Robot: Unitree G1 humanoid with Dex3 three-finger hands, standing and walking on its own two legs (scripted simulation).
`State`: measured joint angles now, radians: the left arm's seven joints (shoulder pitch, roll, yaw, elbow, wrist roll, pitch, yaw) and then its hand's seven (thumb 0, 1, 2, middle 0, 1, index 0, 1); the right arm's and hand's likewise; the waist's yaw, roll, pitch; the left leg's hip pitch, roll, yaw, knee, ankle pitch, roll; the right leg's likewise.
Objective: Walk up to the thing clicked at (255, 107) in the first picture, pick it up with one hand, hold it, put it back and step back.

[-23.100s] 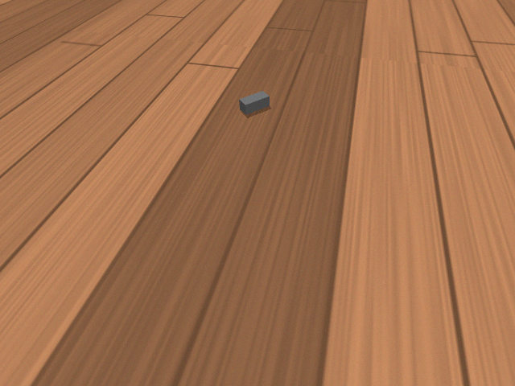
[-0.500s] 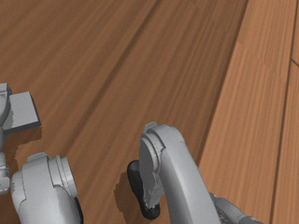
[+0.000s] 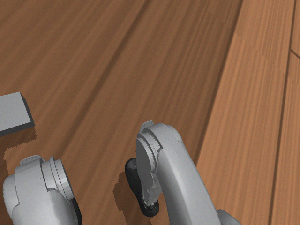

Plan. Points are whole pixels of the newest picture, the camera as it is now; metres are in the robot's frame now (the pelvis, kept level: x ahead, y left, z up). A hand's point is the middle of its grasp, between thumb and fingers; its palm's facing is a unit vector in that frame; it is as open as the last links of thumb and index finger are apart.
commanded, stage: close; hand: left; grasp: from above
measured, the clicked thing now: out of the picture +0.43 +0.31 -0.26
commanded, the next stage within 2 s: settle in 0.78 s
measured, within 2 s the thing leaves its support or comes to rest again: leaves its support in 1.26 s
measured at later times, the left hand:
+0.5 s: hand out of the picture +0.42 +0.31 -0.23, palm faces -0.44 -0.11 -0.89, open 12.0 cm
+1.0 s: hand out of the picture +0.42 +0.31 -0.23, palm faces -0.44 -0.14 -0.89, open 11.9 cm
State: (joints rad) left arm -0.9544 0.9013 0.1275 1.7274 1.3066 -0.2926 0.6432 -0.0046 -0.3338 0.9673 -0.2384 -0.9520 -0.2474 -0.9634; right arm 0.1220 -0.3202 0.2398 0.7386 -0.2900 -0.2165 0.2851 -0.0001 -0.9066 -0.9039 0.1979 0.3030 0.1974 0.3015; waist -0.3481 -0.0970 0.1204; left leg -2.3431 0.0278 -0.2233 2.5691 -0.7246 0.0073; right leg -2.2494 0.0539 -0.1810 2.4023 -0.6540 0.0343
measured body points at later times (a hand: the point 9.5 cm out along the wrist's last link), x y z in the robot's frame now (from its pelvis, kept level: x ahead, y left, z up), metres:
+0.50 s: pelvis +0.00 +0.00 +0.00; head +0.25 +0.12 +0.36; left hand +0.44 +0.31 -0.18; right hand +0.07 -0.26 -0.06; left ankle +0.06 +0.12 -0.26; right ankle +0.11 -0.11 -0.26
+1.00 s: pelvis +0.00 +0.00 +0.00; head +0.25 +0.12 +0.36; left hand +0.44 +0.31 -0.18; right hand +0.05 -0.25 -0.06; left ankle +0.06 +0.12 -0.26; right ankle +0.11 -0.11 -0.26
